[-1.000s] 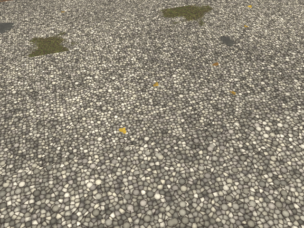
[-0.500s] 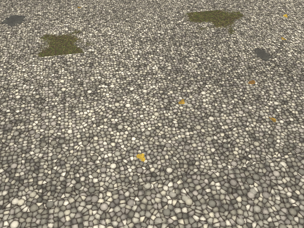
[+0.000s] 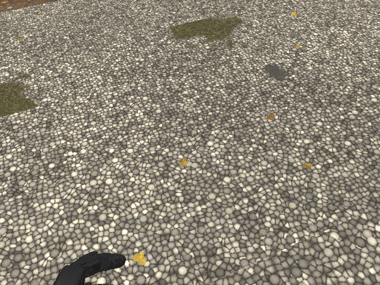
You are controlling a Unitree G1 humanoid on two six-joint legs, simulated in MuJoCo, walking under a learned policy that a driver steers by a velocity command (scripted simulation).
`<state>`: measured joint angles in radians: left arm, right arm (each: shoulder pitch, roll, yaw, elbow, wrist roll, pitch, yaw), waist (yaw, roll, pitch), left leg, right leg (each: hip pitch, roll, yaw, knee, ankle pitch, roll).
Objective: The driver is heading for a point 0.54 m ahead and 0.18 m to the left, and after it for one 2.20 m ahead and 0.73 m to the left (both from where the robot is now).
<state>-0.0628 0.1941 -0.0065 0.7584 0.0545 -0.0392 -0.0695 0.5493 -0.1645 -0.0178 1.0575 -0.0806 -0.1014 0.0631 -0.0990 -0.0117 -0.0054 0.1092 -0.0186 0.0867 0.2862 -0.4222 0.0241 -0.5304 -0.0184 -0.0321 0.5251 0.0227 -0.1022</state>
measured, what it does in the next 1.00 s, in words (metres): goes down, turning left: right foot, then left foot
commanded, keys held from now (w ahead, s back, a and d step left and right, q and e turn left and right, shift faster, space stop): w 0.04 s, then w+q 0.60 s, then q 0.28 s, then no key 0.08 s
